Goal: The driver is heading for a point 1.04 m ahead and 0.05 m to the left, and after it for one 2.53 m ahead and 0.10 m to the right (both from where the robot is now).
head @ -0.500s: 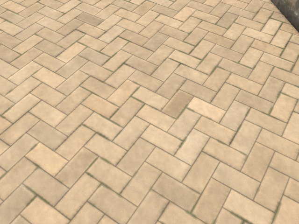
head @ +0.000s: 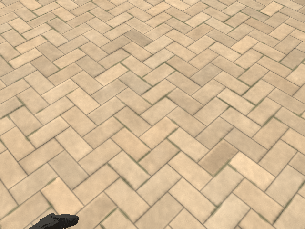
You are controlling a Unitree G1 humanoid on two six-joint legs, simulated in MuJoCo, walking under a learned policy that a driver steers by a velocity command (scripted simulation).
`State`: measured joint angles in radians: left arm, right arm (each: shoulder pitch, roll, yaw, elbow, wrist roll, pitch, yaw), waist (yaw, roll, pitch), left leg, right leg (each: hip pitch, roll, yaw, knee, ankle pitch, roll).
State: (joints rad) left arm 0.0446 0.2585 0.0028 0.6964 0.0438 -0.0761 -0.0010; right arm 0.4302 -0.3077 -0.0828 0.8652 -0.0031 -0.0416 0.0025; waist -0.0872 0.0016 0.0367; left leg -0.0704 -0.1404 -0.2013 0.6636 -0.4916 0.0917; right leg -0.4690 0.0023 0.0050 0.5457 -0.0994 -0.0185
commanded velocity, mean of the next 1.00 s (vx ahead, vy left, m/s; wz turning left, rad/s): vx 0.50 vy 0.00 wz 0.26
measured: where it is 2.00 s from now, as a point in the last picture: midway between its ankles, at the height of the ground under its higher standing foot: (118, 119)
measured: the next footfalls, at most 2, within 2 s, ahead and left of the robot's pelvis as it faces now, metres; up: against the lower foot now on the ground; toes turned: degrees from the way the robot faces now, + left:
left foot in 0.48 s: +0.37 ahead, +0.16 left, +0.00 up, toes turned +20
right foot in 1.06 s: +0.71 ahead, +0.09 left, +0.00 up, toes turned +6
